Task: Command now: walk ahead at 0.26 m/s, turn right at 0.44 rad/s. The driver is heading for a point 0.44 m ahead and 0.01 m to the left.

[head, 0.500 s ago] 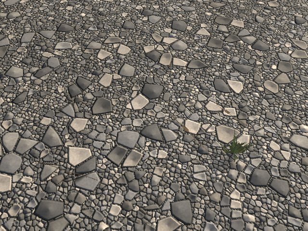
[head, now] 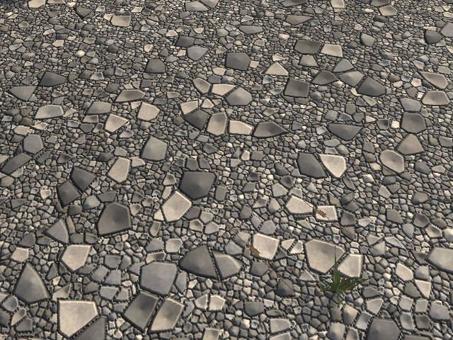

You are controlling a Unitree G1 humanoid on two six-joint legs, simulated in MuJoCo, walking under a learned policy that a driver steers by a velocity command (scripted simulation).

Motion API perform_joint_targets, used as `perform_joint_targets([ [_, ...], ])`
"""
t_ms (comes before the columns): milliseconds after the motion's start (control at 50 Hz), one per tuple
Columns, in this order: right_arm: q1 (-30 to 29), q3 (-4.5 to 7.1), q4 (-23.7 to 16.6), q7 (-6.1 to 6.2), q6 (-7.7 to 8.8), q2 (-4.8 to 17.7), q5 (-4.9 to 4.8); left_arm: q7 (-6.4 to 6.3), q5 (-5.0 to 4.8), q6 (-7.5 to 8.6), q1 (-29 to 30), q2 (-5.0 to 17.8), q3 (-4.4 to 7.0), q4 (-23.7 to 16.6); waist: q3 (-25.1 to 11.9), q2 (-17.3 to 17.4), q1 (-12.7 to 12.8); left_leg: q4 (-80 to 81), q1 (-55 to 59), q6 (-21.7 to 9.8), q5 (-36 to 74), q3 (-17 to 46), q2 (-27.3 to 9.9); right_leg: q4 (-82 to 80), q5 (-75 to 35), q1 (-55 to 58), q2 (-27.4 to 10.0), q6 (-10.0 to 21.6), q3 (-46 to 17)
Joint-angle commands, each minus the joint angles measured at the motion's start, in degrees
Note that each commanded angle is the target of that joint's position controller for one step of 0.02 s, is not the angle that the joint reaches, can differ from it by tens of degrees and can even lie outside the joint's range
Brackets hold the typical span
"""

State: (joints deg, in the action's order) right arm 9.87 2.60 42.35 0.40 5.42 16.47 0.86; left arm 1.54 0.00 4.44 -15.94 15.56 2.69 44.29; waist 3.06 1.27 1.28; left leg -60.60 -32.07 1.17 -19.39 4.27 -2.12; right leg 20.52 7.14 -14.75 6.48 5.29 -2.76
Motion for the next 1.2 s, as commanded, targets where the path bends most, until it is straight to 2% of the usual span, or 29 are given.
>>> perform_joint_targets([
  [20, 3.1, 1.29, -3.3, 1.12, -1.02, 4.1, 0.19, -1.28, -0.64, -0.14, 1.1, 10.9, 3.11, -4.4, -7.6, -4.5, -2.6, 7.8, -0.6, 2.8, 4.9, -1.1, 1.2, -2.6, -42.3, 4.4, -14.1, 9.5, -11.0],
  [120, -5.8, 1.05, -5.7, 0.76, -1.72, 3.4, -0.43, -3.47, -1.7, -3.23, -1.7, 10.6, 3.41, -3.9, -9.0, -7.0, 0.3, 22.2, 3.4, 3.0, 17.2, -0.1, 4.6, 0.4, -30.2, 3.5, -11.3, 4.0, -12.6],
  [180, -7.9, 1.22, -6.0, -0.11, -1.11, 4.3, -0.4, -4.25, -1.05, -4.21, -2.2, 9.6, 3.2, -4.0, -8.4, -7.7, 1.1, 27.6, 3.5, 2.3, 17.9, 1.1, 4.2, 2.9, -24.5, 7.1, -13.0, 3.8, -15.9],
  [240, -5.0, 1.84, -5.3, -0.54, 0.18, 5.4, 0.04, -4.35, -0.57, -4.26, -0.1, 8.2, 2.65, -4.9, -8.0, -8.3, -1.0, 35.0, 9.2, -0.6, 18.8, 0.8, 3.6, 8.2, -22.0, 8.5, -12.9, 3.1, -19.0],
  [260, -3.3, 2.01, -5.1, -0.37, 0.71, 6.1, 0.62, -4.13, -0.4, -4.06, 0.2, 7.3, 2.28, -5.3, -9.0, -6.8, -2.1, 39.3, 15.6, -2.6, 28.1, 1.4, 1.5, 11.7, -19.7, 6.9, -10.5, 1.3, -18.1],
  [280, -0.9, 2.37, -5.4, 0.18, 0.87, 8.8, 1.64, -3.9, 0.71, -3.47, -0.8, 5.2, 1.47, -6.3, -13.6, -1.1, -1.9, 36.8, 26.7, -6.5, 48.0, 8.4, -6.9, 20.0, -9.3, 1.7, -6.5, -0.8, -14.5],
  [300, 0.9, 2.54, -4.8, 0.46, -0.05, 9.9, 2.51, -3.76, 0.18, -3.22, -9.0, 3.5, 0.86, -5.4, -18.3, 12.0, 0.9, 33.8, 39.4, -18.3, 66.3, 21.8, -18.8, 33.5, 26.6, -9.7, 1.0, -4.8, -9.8],
  [320, 2.4, 1.56, -4.0, 0.16, -0.83, 5.2, 0.61, -3.47, 0.26, -3.63, -10.7, 7.3, 1.25, -4.5, -20.4, 10.6, 0.4, 35.9, 37.5, -21.0, 55.2, 28.8, -22.5, 39.2, 35.2, -12.4, -1.7, -6.9, -9.4],
  [340, 0.6, 1.01, -4.6, -0.14, -1.25, 3.8, -0.41, -3.62, -0.23, -4.68, -6.6, 10.3, 2.34, -4.3, -15.3, 5.3, -0.9, 36.8, 33.3, -18.7, 44.6, 25.1, -18.7, 43.2, 32.7, -13.8, -3.1, -8.7, -8.8],
  [360, -1.0, 0.89, -4.5, -0.39, -1.88, 4.0, -0.27, -4.05, -0.28, -5.85, -3.6, 10.1, 2.56, -4.2, -13.0, 2.9, -0.9, 37.9, 29.9, -16.0, 35.8, 21.5, -15.5, 44.7, 29.5, -14.5, -3.9, -9.8, -7.4],
  [420, -6.3, 0.77, -4.4, -0.6, -3.41, 5.0, 0.34, -4.16, -0.3, -7.7, -2.9, 6.9, 1.97, -3.9, -7.0, 6.0, 1.1, 43.0, 16.7, -12.7, 20.2, 12.6, -8.7, 36.1, 22.9, -7.9, -5.9, -10.9, -3.3],
  [480, -4.9, 0.95, -3.1, -0.23, -4.07, 5.0, 0.18, -3.91, 0.02, -6.87, -1.6, 3.8, 0.9, -3.3, -8.3, 8.3, -0.5, 43.1, 17.1, -12.7, 18.1, 9.4, -6.7, 23.4, 19.6, -2.2, -6.4, -10.4, -0.2],
  [560, -3.8, 0.78, -1.9, 0.2, -4.48, 5.2, -0.69, -3.45, 0.2, -6.37, -2.4, 4.5, 1.28, -1.6, -8.4, 7.0, 0.2, 42.3, 15.3, -10.9, 5.2, 10.0, -6.5, 6.8, 6.0, 5.8, -5.9, -7.3, 1.6],
  [600, -1.6, 0.15, -0.8, -0.07, -3.84, 3.8, -0.15, -3.52, 1.6, -6.15, -0.7, 6.9, 1.44, -3.0, -6.6, 2.9, -0.5, 40.7, 9.9, -5.5, -3.7, 8.0, -4.2, 4.5, 2.3, 9.2, -11.2, -4.0, -3.9],
  [620, -1.1, 0.34, -1.1, -0.25, -3.56, 3.4, 0.16, -3.36, 1.35, -6.03, -0.4, 9.2, 2.1, -2.0, -4.1, -4.2, -2.7, 39.5, 11.0, -3.1, -4.6, 2.2, 0.3, 4.6, 11.0, 2.3, -11.9, -1.8, -5.0],
  [640, -3.0, 0.26, -0.9, -0.23, -3.4, 3.3, 0.53, -3.01, 1.3, -5.44, 0.2, 6.2, 1.43, -2.0, -2.9, -5.0, -1.6, 36.6, 15.6, -1.4, -0.7, 0.5, 1.5, 2.0, 18.4, -3.3, -11.4, -1.3, -5.4],
  [660, -3.3, 0.24, -0.8, -0.18, -3.37, 2.6, 0.29, -2.89, 1.69, -4.79, 0.9, 4.4, 0.77, -1.8, -2.2, -6.2, -2.0, 35.0, 18.2, -1.4, 2.7, 0.2, 1.6, 0.4, 20.7, -6.0, -11.3, -2.1, -5.6],
  [740, -1.0, 0.55, 1.3, 0.4, -3.76, 2.8, -0.14, -2.86, 1.06, -2.76, 0.3, 4.5, 0.58, -1.3, -1.8, -5.2, -2.4, 33.2, 20.1, -2.8, 9.9, 0.8, 1.0, 1.8, 13.0, -5.7, -10.2, -4.2, -4.4],
  [840, -0.7, 0.81, 3.4, 0.48, -4.11, 2.8, -0.6, -3.24, 0.71, -2.63, -1.9, 4.5, 0.53, -0.5, -2.3, -2.8, -1.6, 32.4, 19.8, -2.5, 15.3, 1.2, 0.9, 3.5, 8.0, -2.8, -9.3, -4.1, -3.1],
  [880, -2.5, 1.38, 2.7, 0.61, -4.41, 4.5, -1.15, -3.89, 0.46, -2.99, -2.4, 6.8, 1.46, -0.8, -1.9, -2.8, -0.7, 30.0, 15.9, -2.7, 17.0, 1.0, 1.8, 4.4, 5.7, -0.4, -9.7, -3.4, -3.0],
  [980, -2.4, 2.14, 1.0, 0.23, -5.39, 4.6, -1.5, -5.79, 0.27, -4.46, -2.7, 8.7, 3.04, -2.0, -2.6, -7.9, -0.2, 21.2, 7.0, -2.0, 11.7, -0.7, 3.4, 4.0, -7.2, 4.4, -19.1, 2.8, -8.4],
  [1020, -3.0, 1.99, 0.1, -0.46, -5.73, 3.4, -1.66, -6.15, -0.08, -4.29, -1.0, 8.5, 3.25, -3.3, -3.4, -11.5, 0.2, 13.7, 3.3, -2.7, -5.4, -3.5, 2.8, 0.5, 3.4, 5.5, -25.2, 6.4, -13.6],
  [1060, -7.2, 1.94, -2.1, -1.46, -5.53, 3.4, -2.18, -5.95, -0.22, -3.48, -0.4, 9.2, 3.53, -3.8, 1.8, -9.2, 1.2, 11.5, -1.9, -4.0, -11.4, -3.4, 0.0, -1.8, 8.3, 4.9, -27.9, 7.6, -15.8],
  [1080, -6.5, 1.87, -2.2, -1.77, -5.38, 3.1, -2.32, -5.86, -0.45, -3.34, 1.6, 9.9, 3.76, -4.1, 2.6, -8.2, 0.2, 15.2, -0.3, -4.3, -9.3, -4.0, -0.2, -0.2, 1.7, 4.7, -26.8, 6.1, -12.9],
  [1120, 1.1, 2.56, 0.5, -2.17, -5.07, 3.8, -1.99, -5.67, -1.09, -3.98, 4.7, 10.8, 4.03, -4.8, -2.3, -7.3, -3.3, 27.2, 14.5, -4.4, 4.7, -8.5, 3.9, 8.3, -10.7, 1.7, -20.9, 1.4, -2.7],
  [1140, 4.5, 4.05, 0.9, -2.05, -5.07, 7.3, -1.8, -5.45, -0.77, -4.05, 1.8, 9.5, 3.76, -4.2, -5.7, -2.4, -4.0, 32.6, 23.6, -5.6, 13.4, -3.5, 4.0, 19.2, -10.5, -1.9, -16.1, -2.4, 3.3],
  [1160, 6.4, 6.18, -0.6, -1.24, -5.03, 16.3, -1.16, -5.5, 1.02, -3.72, 2.4, 5.7, 2.5, -7.7, -8.1, 14.8, -3.2, 38.4, 33.7, -15.2, 27.0, 24.5, -11.8, 39.7, 11.5, -19.0, -6.4, -9.7, 9.4],
  [1180, 8.6, 4.2, -1.0, -1.45, -4.19, 12.4, -0.33, -5.4, 0.58, -3.17, 4.9, 5.2, 2.03, -8.0, -13.2, 12.7, -5.5, 42.1, 33.9, -22.5, 36.7, 34.0, -19.0, 49.4, 31.8, -21.0, -4.1, -9.9, -1.1],
  [1200, 5.5, 2.6, -1.4, -1.45, -3.23, 8.2, -0.07, -4.92, -0.5, -3.27, 3.3, 6.1, 2.3, -7.3, -10.4, 6.7, -3.3, 40.0, 31.3, -21.7, 39.3, 26.7, -18.4, 52.1, 31.0, -21.0, -7.0, -9.3, -3.4],
])
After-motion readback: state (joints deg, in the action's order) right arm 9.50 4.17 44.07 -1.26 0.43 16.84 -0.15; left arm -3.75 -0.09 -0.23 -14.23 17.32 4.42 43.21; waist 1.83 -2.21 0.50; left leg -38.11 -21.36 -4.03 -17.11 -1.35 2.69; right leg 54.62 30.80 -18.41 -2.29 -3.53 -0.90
